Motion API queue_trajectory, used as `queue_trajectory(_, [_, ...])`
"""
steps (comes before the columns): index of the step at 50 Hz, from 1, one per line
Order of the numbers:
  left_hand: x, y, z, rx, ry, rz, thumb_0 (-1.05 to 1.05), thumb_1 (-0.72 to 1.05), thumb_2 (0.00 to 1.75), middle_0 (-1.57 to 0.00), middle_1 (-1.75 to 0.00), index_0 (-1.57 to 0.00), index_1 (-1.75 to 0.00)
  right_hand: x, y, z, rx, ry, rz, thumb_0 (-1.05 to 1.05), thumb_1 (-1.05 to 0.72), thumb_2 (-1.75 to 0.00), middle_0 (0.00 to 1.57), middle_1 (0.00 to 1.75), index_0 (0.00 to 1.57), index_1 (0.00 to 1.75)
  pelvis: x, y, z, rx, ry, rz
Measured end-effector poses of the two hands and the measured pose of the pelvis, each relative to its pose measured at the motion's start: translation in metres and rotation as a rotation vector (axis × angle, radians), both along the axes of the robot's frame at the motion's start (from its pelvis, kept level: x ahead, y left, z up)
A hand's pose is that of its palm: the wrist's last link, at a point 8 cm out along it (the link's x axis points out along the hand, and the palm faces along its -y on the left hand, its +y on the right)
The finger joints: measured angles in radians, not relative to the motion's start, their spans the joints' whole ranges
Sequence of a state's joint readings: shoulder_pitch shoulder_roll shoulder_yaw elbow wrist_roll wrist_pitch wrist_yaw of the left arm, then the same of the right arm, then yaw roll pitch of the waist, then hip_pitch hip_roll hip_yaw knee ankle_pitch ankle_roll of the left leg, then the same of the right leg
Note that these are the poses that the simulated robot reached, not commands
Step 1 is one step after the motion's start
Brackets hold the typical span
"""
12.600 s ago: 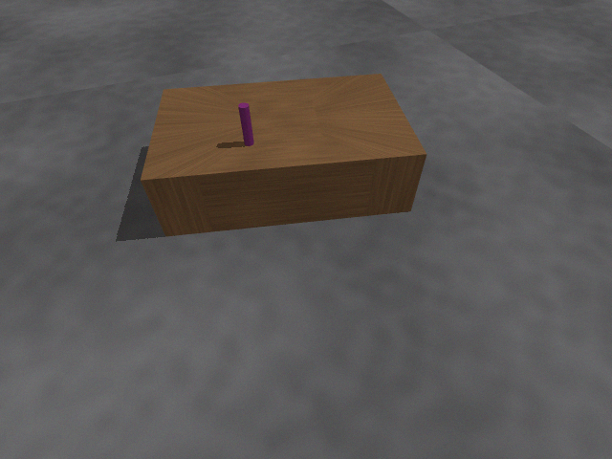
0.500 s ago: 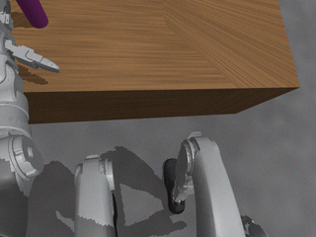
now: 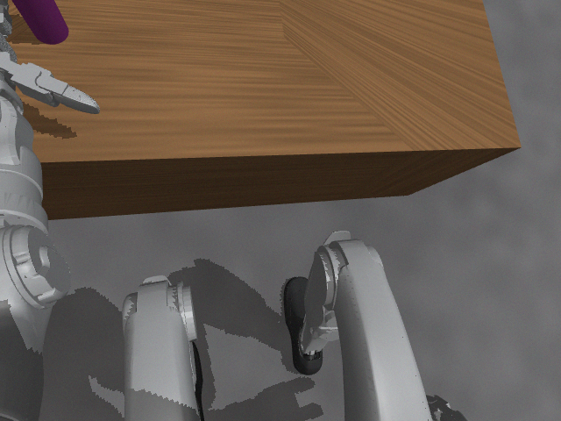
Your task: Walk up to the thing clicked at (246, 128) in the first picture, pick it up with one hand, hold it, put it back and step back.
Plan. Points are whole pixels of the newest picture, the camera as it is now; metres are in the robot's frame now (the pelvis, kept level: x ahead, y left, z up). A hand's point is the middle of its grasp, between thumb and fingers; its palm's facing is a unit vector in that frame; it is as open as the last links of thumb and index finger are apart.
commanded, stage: close in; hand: left
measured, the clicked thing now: out of the picture +0.65 +0.21 +0.02
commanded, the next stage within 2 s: close in 0.24 s
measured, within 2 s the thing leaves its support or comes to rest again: leaves its support in 1.24 s
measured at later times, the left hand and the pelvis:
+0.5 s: hand (44, 33) +0.60 +0.20 -0.01, palm faces +0.10 -0.99 -0.01, open 15.8 cm; pelvis +0.00 +0.00 +0.00, yaw +0 degrees
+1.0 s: hand (41, 33) +0.59 +0.19 +0.00, palm faces +0.13 -0.99 -0.01, open 6.0 cm; pelvis +0.00 +0.00 +0.00, yaw +0 degrees
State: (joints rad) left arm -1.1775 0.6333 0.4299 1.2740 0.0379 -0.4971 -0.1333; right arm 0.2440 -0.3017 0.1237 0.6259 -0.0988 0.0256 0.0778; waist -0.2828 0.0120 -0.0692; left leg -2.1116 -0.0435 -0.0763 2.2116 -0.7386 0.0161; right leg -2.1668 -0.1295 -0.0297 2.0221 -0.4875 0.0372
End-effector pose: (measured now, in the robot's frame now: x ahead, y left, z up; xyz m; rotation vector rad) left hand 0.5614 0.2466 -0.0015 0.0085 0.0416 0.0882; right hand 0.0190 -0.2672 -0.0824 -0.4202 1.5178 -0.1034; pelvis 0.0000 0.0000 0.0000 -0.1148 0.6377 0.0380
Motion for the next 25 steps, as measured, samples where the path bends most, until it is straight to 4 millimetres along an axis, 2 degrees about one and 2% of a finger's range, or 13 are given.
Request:
queue_trajectory(19, [0.0095,0.0006,-0.0057,0.009,0.003,0.008,-0.01,-0.61,0.15,-0.17,-0.17,-0.17,-0.18,-0.0101,0.0018,-0.0023,0.005,0.041,-0.01,0.0,-0.93,-0.9,0.21,0.3,0.2,0.3,0.0001,-0.0005,-0.004,-0.005,0.007,-0.004])
queue_trajectory(25, [0.0085,0.0002,-0.0068,-0.002,0.002,0.013,-0.01,-0.53,0.24,-0.34,-0.31,-0.33,-0.32,-0.008,-0.0002,-0.0035,0.002,0.037,-0.004,0.0,-0.92,-0.9,0.21,0.3,0.2,0.3,0.0003,-0.0011,-0.005,-0.005,0.003,-0.003])
